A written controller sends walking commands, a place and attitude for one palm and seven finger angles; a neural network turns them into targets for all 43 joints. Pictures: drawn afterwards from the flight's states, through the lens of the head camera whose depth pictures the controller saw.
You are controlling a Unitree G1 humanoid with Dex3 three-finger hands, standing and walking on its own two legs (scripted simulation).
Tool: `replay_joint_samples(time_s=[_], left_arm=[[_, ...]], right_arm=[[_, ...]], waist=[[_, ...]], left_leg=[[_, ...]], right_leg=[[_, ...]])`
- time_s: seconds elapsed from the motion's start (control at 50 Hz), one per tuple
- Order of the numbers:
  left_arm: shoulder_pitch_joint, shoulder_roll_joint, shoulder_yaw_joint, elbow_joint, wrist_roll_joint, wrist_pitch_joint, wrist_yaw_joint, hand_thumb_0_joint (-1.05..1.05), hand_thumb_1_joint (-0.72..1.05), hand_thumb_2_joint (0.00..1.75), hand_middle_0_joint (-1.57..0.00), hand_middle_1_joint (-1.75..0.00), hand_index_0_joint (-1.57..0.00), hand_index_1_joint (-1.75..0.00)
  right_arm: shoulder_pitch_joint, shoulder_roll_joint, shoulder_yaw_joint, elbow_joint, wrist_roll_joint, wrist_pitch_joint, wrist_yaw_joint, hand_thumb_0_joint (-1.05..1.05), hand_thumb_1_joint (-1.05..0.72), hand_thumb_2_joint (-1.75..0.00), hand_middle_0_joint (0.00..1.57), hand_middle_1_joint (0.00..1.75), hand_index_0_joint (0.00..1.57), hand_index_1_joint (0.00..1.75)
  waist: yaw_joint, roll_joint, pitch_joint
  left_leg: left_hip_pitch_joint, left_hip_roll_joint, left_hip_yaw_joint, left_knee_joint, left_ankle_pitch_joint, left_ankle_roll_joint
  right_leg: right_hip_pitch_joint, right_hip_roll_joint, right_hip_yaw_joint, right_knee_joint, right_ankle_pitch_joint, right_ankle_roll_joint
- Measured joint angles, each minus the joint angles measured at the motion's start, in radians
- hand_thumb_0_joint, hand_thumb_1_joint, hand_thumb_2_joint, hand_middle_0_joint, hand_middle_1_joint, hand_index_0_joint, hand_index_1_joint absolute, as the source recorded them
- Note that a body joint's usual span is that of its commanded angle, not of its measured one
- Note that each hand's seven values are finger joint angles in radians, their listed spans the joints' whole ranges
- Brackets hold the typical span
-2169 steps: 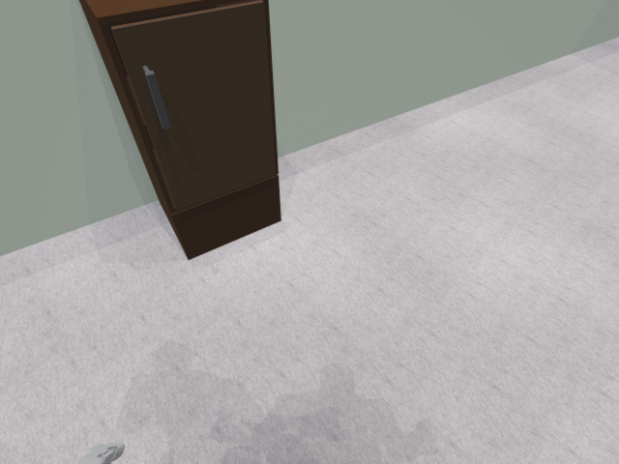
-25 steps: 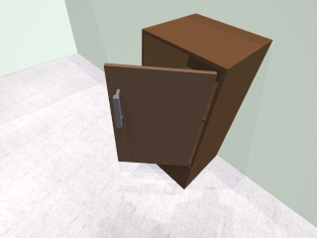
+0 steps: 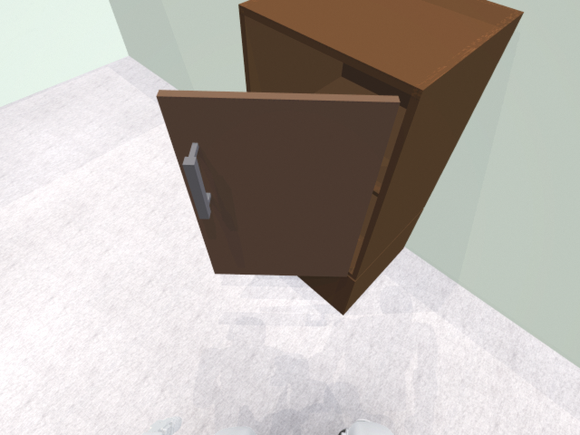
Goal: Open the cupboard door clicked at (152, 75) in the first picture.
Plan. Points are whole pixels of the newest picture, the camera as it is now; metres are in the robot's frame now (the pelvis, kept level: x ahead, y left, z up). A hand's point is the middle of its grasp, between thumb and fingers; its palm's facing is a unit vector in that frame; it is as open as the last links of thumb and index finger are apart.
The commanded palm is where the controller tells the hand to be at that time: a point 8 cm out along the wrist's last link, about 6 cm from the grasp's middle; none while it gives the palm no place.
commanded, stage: come to a stop and stand still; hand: left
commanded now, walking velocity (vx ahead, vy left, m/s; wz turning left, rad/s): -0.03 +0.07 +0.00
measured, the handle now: (199, 182) +0.55 +0.18 -0.03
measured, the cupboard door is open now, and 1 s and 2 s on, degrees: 43 43 43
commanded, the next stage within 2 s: look again from close up in 1.44 s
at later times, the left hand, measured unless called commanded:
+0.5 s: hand out of the picture -0.07 +0.23 -0.16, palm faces +0.00 -0.99 -0.15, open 7.4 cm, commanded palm none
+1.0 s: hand out of the picture -0.13 +0.17 -0.15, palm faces +0.04 -0.99 -0.14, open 7.4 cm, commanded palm none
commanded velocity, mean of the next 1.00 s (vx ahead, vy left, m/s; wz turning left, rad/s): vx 0.09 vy -0.04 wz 0.00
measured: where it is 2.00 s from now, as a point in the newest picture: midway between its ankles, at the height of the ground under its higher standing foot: outside the picture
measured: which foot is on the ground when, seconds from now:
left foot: down 0.00-0.78, up 0.80-1.00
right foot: down 0.00-0.10, up 0.12-0.76, down 0.78-1.00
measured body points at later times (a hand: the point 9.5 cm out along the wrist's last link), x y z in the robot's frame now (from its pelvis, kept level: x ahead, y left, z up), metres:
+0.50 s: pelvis -0.06 +0.05 +0.03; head -0.05 +0.09 +0.48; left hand -0.06 +0.28 -0.15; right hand -0.08 -0.18 -0.11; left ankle +0.00 +0.08 -0.72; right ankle -0.11 -0.12 -0.65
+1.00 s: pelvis -0.11 +0.03 +0.02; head -0.12 +0.03 +0.47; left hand -0.13 +0.22 -0.14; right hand -0.15 -0.19 -0.14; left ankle -0.10 +0.14 -0.69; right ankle -0.12 -0.09 -0.72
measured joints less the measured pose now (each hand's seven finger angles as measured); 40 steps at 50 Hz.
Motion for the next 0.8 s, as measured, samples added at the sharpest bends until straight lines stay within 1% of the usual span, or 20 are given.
replay_joint_samples(time_s=[0.02,0.06,0.08,0.1,0.12,0.14,0.16,0.18,0.22,0.26,0.3,0.4,0.52,0.62,0.7,0.74,0.76,0.78,0.8], left_arm=[[-0.006,0.001,0.006,-0.009,0.001,0.005,0.004,0.0,0.93,0.9,-0.2,-0.3,-0.2,-0.3],[-0.012,0.012,0.01,-0.019,0.005,0.021,0.004,-0.01,0.93,0.9,-0.2,-0.3,-0.2,-0.3],[-0.01,0.021,0.012,-0.022,0.005,0.031,0.001,-0.01,0.93,0.9,-0.2,-0.3,-0.2,-0.3],[-0.006,0.033,0.02,-0.024,0.001,0.04,0.001,-0.01,0.93,0.9,-0.2,-0.3,-0.21,-0.3],[0.001,0.043,0.026,-0.022,-0.002,0.052,0.0,-0.01,0.94,0.9,-0.2,-0.3,-0.21,-0.3],[0.011,0.049,0.027,-0.017,-0.002,0.066,0.0,-0.01,0.94,0.9,-0.2,-0.3,-0.21,-0.3],[0.021,0.054,0.027,-0.01,-0.001,0.076,-0.002,-0.01,0.94,0.9,-0.2,-0.3,-0.2,-0.3],[0.032,0.058,0.027,-0.001,0.002,0.08,-0.006,-0.01,0.93,0.9,-0.2,-0.3,-0.2,-0.3],[0.06,0.065,0.027,0.011,0.006,0.074,-0.017,0.0,0.93,0.9,-0.2,-0.3,-0.2,-0.3],[0.095,0.071,0.025,0.023,0.007,0.061,-0.025,0.0,0.92,0.9,-0.2,-0.3,-0.2,-0.3],[0.128,0.074,0.021,0.039,0.006,0.056,-0.029,0.0,0.92,0.9,-0.2,-0.3,-0.2,-0.3],[0.186,0.079,0.017,0.079,0.008,0.069,-0.034,0.01,0.91,0.9,-0.2,-0.3,-0.2,-0.3],[0.203,0.069,0.011,0.101,0.008,0.083,-0.038,0.01,0.91,0.9,-0.2,-0.3,-0.2,-0.3],[0.194,0.05,0.004,0.102,0.004,0.078,-0.036,0.01,0.91,0.9,-0.2,-0.3,-0.2,-0.3],[0.194,0.028,0.0,0.098,0.0,0.069,-0.032,0.01,0.91,0.9,-0.2,-0.3,-0.2,-0.3],[0.204,0.016,0.0,0.094,-0.002,0.057,-0.029,0.01,0.91,0.9,-0.2,-0.3,-0.2,-0.3],[0.214,0.014,-0.001,0.091,-0.002,0.049,-0.027,0.01,0.91,0.9,-0.2,-0.3,-0.2,-0.3],[0.228,0.016,-0.001,0.084,0.002,0.039,-0.024,0.01,0.91,0.9,-0.2,-0.3,-0.2,-0.3],[0.231,0.008,-0.001,0.089,0.005,0.035,-0.017,0.01,0.91,0.9,-0.2,-0.3,-0.2,-0.3]], right_arm=[[-0.019,-0.006,-0.002,-0.012,0.001,0.001,0.002,0.01,-0.91,-0.9,0.2,0.3,0.2,0.3],[-0.048,-0.014,-0.006,-0.037,0.0,-0.003,0.007,0.01,-0.91,-0.9,0.2,0.3,0.19,0.3],[-0.058,-0.016,-0.007,-0.048,-0.002,-0.008,0.009,0.01,-0.91,-0.9,0.2,0.3,0.19,0.3],[-0.066,-0.012,-0.007,-0.057,-0.005,-0.013,0.01,0.0,-0.91,-0.9,0.2,0.3,0.19,0.3],[-0.068,-0.011,-0.006,-0.068,-0.01,-0.018,0.013,0.0,-0.91,-0.9,0.2,0.3,0.19,0.3],[-0.066,-0.011,-0.004,-0.079,-0.017,-0.022,0.016,0.0,-0.91,-0.9,0.2,0.3,0.19,0.3],[-0.063,-0.011,-0.002,-0.086,-0.022,-0.026,0.017,0.0,-0.91,-0.9,0.2,0.3,0.19,0.3],[-0.061,-0.009,0.002,-0.088,-0.025,-0.028,0.016,0.0,-0.91,-0.9,0.2,0.3,0.19,0.3],[-0.057,-0.004,0.014,-0.084,-0.029,-0.029,0.015,0.0,-0.91,-0.9,0.2,0.3,0.19,0.3],[-0.053,0.001,0.021,-0.077,-0.029,-0.033,0.009,0.01,-0.92,-0.9,0.2,0.3,0.19,0.3],[-0.045,-0.001,0.023,-0.073,-0.027,-0.039,0.005,0.01,-0.93,-0.9,0.2,0.3,0.2,0.3],[-0.019,0.003,0.029,-0.064,-0.022,-0.053,0.003,0.01,-0.93,-0.9,0.2,0.3,0.2,0.3],[0.023,0.009,0.03,-0.023,-0.019,-0.043,0.003,0.01,-0.92,-0.9,0.2,0.3,0.2,0.3],[0.058,0.009,0.024,0.021,-0.021,-0.026,0.011,0.01,-0.91,-0.9,0.2,0.3,0.2,0.3],[0.072,0.003,0.017,0.046,-0.026,-0.01,0.018,0.01,-0.91,-0.9,0.2,0.3,0.2,0.3],[0.072,0.0,0.013,0.055,-0.027,-0.001,0.022,0.01,-0.91,-0.9,0.2,0.3,0.2,0.3],[0.071,0.001,0.011,0.057,-0.026,0.003,0.023,0.01,-0.91,-0.9,0.2,0.3,0.2,0.3],[0.069,0.007,0.011,0.055,-0.021,0.007,0.025,0.01,-0.91,-0.9,0.2,0.3,0.2,0.3],[0.06,0.006,0.008,0.053,-0.018,0.014,0.025,0.01,-0.91,-0.9,0.2,0.3,0.2,0.3]], waist=[[0.005,-0.007,0.007],[0.015,-0.029,0.007],[0.018,-0.046,0.005],[0.026,-0.075,0.003],[0.034,-0.091,-0.007],[0.036,-0.092,-0.022],[0.034,-0.088,-0.038],[0.032,-0.084,-0.052],[0.035,-0.078,-0.078],[0.043,-0.075,-0.098],[0.045,-0.072,-0.113],[0.036,-0.071,-0.12],[0.022,-0.065,-0.118],[0.01,-0.049,-0.125],[0.006,-0.03,-0.142],[0.011,-0.026,-0.151],[0.017,-0.034,-0.155],[0.026,-0.057,-0.161],[0.037,-0.056,-0.158]], left_leg=[[-0.018,0.0,-0.003,0.013,0.002,-0.004],[-0.021,0.005,0.003,-0.043,0.066,-0.011],[-0.012,0.003,0.017,-0.086,0.148,0.001],[-0.005,-0.011,0.038,-0.099,0.192,0.03],[-0.001,-0.019,0.053,-0.106,0.204,0.059],[0.001,-0.019,0.058,-0.118,0.205,0.082],[0.006,-0.019,0.059,-0.142,0.212,0.097],[0.016,-0.022,0.059,-0.178,0.228,0.106],[0.039,-0.027,0.057,-0.259,0.278,0.114],[0.063,-0.033,0.06,-0.339,0.325,0.118],[0.081,-0.039,0.063,-0.405,0.364,0.123],[0.101,-0.044,0.072,-0.504,0.429,0.132],[0.093,-0.039,0.079,-0.554,0.478,0.131],[0.086,-0.034,0.072,-0.577,0.51,0.124],[0.08,-0.031,0.066,-0.59,0.526,0.113],[0.072,-0.035,0.066,-0.582,0.505,0.102],[0.06,-0.043,0.07,-0.561,0.473,0.092],[0.029,-0.059,0.081,-0.511,0.405,0.072],[-0.016,-0.058,0.076,-0.419,0.316,0.046]], right_leg=[[-0.005,-0.003,-0.002,0.002,0.007,-0.001],[-0.019,-0.012,0.001,0.016,0.014,0.006],[-0.03,-0.021,0.008,0.033,0.013,0.013],[-0.04,-0.035,0.026,0.053,0.006,0.009],[-0.055,-0.034,0.047,0.083,-0.054,0.001],[-0.073,-0.018,0.069,0.132,-0.136,-0.007],[-0.089,0.002,0.093,0.192,-0.178,-0.014],[-0.1,0.018,0.114,0.253,-0.186,-0.02],[-0.103,0.041,0.13,0.348,-0.167,-0.024],[-0.088,0.051,0.128,0.395,-0.137,-0.019],[-0.061,0.056,0.121,0.401,-0.124,-0.014],[-0.004,0.057,0.111,0.351,-0.142,-0.007],[0.008,0.043,0.117,0.305,-0.147,-0.01],[0.04,0.032,0.096,0.207,-0.191,-0.027],[0.102,0.046,0.054,0.088,-0.241,-0.05],[0.161,0.058,0.027,-0.02,-0.224,-0.062],[0.2,0.06,0.019,-0.095,-0.21,-0.067],[0.23,0.052,0.036,-0.176,-0.232,-0.082],[0.226,0.053,0.043,-0.204,-0.161,-0.088]])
